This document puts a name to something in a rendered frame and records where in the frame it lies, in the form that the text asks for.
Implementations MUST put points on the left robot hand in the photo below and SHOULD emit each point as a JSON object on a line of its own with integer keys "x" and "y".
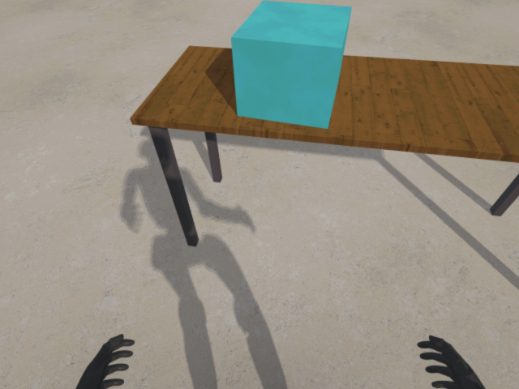
{"x": 94, "y": 375}

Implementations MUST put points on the carton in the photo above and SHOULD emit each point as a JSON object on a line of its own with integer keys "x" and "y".
{"x": 287, "y": 60}

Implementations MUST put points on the table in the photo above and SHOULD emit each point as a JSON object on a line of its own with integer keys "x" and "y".
{"x": 442, "y": 108}

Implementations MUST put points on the right robot hand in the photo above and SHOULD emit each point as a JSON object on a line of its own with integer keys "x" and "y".
{"x": 456, "y": 368}

